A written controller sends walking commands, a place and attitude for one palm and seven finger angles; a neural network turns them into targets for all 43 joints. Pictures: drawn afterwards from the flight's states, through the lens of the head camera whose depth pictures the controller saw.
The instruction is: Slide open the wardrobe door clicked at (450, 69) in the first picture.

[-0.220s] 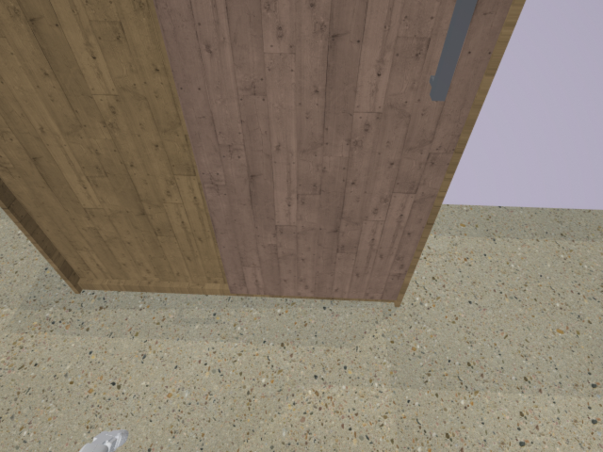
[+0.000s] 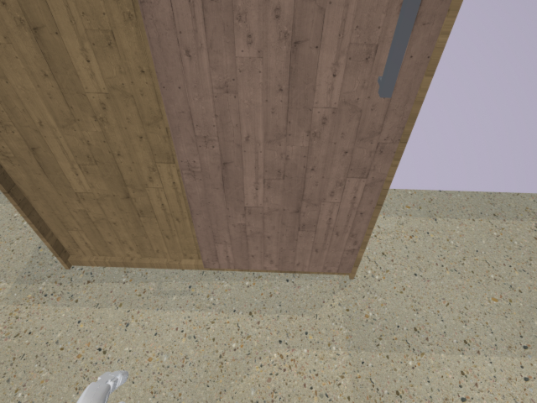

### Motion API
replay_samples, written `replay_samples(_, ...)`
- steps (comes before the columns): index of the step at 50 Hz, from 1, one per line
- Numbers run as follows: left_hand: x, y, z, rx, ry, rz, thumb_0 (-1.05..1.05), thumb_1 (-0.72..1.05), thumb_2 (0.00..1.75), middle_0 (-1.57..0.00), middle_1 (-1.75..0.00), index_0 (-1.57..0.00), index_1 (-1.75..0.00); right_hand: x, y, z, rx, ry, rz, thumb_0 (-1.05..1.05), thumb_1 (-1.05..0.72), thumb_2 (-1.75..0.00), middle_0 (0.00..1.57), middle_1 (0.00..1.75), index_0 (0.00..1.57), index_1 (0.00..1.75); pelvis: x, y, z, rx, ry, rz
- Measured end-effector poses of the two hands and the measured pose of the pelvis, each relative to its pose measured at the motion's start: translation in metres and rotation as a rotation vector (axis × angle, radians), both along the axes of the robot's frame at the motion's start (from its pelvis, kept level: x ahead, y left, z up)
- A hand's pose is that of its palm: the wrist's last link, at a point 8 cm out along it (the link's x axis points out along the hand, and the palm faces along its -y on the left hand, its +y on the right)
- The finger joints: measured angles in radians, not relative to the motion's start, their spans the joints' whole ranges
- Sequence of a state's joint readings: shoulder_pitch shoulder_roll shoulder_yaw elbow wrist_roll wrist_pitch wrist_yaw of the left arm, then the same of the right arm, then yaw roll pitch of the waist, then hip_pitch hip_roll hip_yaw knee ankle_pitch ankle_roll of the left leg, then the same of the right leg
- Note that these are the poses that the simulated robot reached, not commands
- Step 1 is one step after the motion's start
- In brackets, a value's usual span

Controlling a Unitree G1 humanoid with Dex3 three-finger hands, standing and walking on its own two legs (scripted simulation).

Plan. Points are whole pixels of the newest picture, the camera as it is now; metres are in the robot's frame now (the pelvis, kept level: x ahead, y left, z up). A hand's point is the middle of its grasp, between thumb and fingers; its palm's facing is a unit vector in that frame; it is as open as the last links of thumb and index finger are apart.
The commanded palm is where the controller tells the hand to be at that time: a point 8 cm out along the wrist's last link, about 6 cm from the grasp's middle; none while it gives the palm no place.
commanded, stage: stand and wait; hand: right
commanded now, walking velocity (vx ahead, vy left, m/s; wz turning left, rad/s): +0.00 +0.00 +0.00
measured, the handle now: (398, 33) +0.74 -0.22 +0.24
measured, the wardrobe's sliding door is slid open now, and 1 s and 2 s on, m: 0.00 0.00 0.00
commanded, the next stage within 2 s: look at it before walking up in 0.62 s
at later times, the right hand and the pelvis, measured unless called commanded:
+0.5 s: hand out of the picture +0.05 -0.23 -0.16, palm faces -0.04 +0.94 -0.33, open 7.4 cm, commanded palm none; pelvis -0.02 +0.01 +0.00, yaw +0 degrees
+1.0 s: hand out of the picture +0.07 -0.23 -0.15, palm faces -0.04 +0.94 -0.33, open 7.4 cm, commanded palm none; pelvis -0.01 +0.02 +0.01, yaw +0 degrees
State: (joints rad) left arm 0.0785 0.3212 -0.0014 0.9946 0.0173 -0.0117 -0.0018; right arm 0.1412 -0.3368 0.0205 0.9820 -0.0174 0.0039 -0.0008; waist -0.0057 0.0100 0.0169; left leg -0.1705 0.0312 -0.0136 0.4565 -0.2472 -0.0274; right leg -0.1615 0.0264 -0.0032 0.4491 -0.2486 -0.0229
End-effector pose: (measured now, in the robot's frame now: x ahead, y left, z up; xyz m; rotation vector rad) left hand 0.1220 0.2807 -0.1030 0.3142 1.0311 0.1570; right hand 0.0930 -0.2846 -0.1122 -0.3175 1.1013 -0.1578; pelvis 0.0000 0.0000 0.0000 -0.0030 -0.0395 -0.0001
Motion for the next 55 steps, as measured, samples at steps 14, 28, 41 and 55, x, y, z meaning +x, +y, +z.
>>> replay_samples(14, -0.054, 0.016, -0.01, 0.006, 0.142, 0.05, 0.01, 0.91, 0.9, -0.21, -0.3, -0.2, -0.3, -0.041, 0.009, -0.008, 0.009, 0.103, -0.028, 0.0, -0.9, -0.9, 0.2, 0.3, 0.2, 0.3, -0.011, 0.009, 0.003, 0.002, -0.004, -0.003)
replay_samples(28, -0.085, 0.025, -0.015, 0.009, 0.216, 0.081, 0.01, 0.91, 0.9, -0.21, -0.3, -0.2, -0.3, -0.05, 0.006, -0.006, -0.01, 0.13, -0.033, 0.0, -0.9, -0.9, 0.2, 0.3, 0.2, 0.3, -0.016, 0.013, 0.004, 0.002, -0.002, -0.002)
replay_samples(41, -0.068, 0.023, -0.013, 0.004, 0.184, 0.064, 0.01, 0.91, 0.9, -0.21, -0.3, -0.2, -0.3, -0.033, 0.01, -0.003, -0.006, 0.097, -0.024, 0.0, -0.9, -0.9, 0.2, 0.3, 0.2, 0.3, -0.012, 0.014, 0.005, 0.001, 0.005, -0.004)
replay_samples(55, -0.046, 0.024, -0.009, 0.01, 0.153, 0.044, 0.01, 0.91, 0.9, -0.21, -0.3, -0.2, -0.3, -0.027, 0.011, -0.002, -0.004, 0.092, -0.029, 0.0, -0.9, -0.9, 0.2, 0.3, 0.2, 0.3, -0.006, 0.016, 0.006, 0.002, 0.007, -0.007)
